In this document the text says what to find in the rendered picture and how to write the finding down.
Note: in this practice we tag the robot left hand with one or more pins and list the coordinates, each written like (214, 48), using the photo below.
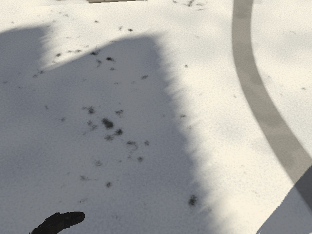
(56, 222)

